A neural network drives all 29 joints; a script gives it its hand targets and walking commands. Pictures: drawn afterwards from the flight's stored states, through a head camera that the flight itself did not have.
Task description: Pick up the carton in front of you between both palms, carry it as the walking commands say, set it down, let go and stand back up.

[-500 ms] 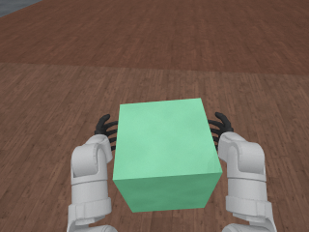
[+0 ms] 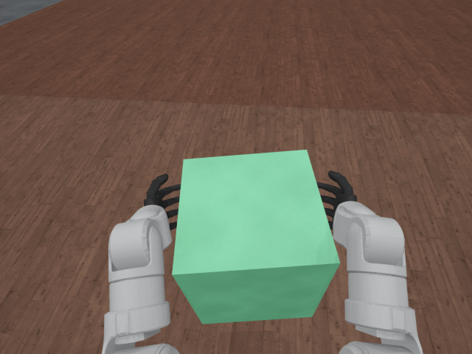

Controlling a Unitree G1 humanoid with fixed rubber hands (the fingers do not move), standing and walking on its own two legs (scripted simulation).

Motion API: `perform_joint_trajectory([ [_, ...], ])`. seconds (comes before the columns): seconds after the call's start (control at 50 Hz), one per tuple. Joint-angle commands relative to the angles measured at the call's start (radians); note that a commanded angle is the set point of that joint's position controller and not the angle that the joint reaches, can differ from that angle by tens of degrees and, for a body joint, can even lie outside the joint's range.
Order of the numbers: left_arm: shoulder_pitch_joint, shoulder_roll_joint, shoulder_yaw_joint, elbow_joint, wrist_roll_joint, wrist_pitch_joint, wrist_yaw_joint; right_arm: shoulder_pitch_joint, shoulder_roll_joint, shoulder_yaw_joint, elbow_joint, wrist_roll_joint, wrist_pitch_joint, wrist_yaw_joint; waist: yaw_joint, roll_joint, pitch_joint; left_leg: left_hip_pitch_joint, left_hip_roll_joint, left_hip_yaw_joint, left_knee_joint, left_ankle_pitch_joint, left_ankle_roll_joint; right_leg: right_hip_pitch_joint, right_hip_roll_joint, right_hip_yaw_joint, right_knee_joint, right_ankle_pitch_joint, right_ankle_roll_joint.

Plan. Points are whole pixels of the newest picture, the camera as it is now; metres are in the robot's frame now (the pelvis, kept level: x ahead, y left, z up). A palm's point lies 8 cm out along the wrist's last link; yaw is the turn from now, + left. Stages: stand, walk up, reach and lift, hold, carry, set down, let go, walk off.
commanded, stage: carry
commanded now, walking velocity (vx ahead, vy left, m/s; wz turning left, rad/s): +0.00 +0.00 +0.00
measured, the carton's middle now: (251, 242) +0.32 +0.00 +0.04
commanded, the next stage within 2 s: none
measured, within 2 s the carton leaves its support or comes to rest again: neither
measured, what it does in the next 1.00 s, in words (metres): stands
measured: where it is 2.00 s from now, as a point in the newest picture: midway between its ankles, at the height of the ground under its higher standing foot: (242, 331)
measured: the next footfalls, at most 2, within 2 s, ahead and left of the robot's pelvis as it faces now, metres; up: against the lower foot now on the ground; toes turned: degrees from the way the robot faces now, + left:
left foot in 1.52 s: +0.30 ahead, +0.10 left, +0.02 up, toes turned +6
right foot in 1.94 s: +0.62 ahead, -0.07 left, +0.06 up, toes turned -6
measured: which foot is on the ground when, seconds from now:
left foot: down 0.00-1.00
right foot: down 0.00-1.00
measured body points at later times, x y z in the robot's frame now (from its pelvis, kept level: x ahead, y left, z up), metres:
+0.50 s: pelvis +0.00 +0.00 +0.00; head -0.02 +0.00 +0.45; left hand +0.33 +0.15 +0.11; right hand +0.33 -0.15 +0.11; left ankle +0.01 +0.09 -0.74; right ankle +0.03 -0.11 -0.73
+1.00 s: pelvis +0.00 +0.00 +0.00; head -0.02 +0.00 +0.45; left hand +0.34 +0.15 +0.11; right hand +0.33 -0.15 +0.11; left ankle +0.01 +0.09 -0.74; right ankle +0.03 -0.11 -0.73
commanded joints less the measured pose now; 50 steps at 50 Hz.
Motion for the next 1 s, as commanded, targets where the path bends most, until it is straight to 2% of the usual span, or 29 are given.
perform_joint_trajectory([
  [0.0,-0.576,-0.767,-0.585,-0.059,-0.19,-0.007,-0.006,-0.591,0.751,0.579,-0.062,0.182,-0.015,0.015,-0.001,0.003,-0.304,0.09,0.138,-0.121,-0.07,0.189,0.027,0.114,-0.104,0.107,-0.057,0.126,-0.025],
  [0.94,-0.575,-0.766,-0.587,-0.063,-0.191,-0.007,-0.006,-0.588,0.751,0.581,-0.065,0.183,-0.015,0.016,-0.001,0.003,-0.305,0.098,0.14,-0.115,-0.065,0.206,0.024,0.118,-0.105,0.103,-0.053,0.14,-0.024],
  [0.96,-0.579,-0.767,-0.589,-0.068,-0.194,-0.007,-0.006,-0.592,0.753,0.582,-0.071,0.185,-0.015,0.016,-0.001,0.008,-0.313,0.1,0.135,-0.116,-0.075,0.13,0.028,0.116,-0.098,0.098,-0.053,0.073,-0.027],
  [0.98,-0.588,-0.77,-0.592,-0.075,-0.199,-0.007,-0.006,-0.605,0.753,0.586,-0.079,0.19,-0.016,0.016,-0.002,0.019,-0.305,0.092,0.133,-0.125,-0.099,-0.031,0.036,0.103,-0.082,0.083,-0.048,-0.049,-0.029],
])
